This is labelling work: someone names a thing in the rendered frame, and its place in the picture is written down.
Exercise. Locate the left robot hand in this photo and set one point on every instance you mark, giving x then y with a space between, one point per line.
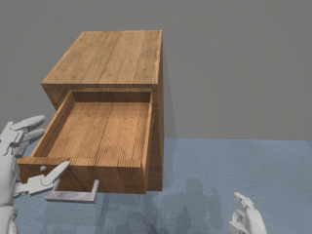
13 141

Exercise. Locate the drawer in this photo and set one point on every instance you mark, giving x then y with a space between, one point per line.
105 135

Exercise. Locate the handle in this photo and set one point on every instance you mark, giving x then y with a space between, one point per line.
72 197

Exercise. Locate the right robot hand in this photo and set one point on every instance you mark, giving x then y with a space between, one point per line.
252 222

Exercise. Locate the left robot forearm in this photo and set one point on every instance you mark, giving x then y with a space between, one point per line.
7 218

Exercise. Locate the cabinet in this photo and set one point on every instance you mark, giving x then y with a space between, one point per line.
123 60

